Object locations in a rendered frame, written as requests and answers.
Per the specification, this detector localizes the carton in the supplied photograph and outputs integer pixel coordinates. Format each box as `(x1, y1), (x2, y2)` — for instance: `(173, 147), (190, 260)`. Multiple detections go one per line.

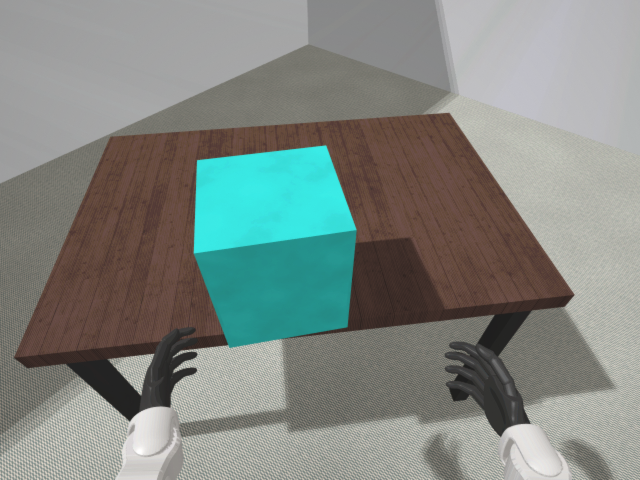
(194, 146), (357, 348)

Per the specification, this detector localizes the table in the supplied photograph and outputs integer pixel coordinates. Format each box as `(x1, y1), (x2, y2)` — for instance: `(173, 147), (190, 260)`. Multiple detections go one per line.
(14, 113), (574, 421)

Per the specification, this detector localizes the robot right hand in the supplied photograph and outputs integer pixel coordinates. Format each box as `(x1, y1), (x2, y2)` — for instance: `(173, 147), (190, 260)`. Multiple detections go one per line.
(445, 342), (531, 437)

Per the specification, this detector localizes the robot left forearm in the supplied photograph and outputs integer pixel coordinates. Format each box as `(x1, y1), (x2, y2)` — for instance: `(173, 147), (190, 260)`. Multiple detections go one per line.
(115, 407), (184, 480)

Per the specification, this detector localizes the robot left hand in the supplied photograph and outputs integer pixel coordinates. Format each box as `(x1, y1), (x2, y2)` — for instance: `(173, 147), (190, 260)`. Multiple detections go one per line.
(139, 327), (198, 412)

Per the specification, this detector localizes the robot right forearm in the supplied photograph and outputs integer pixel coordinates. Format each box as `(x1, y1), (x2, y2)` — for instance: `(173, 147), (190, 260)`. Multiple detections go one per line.
(498, 424), (572, 480)

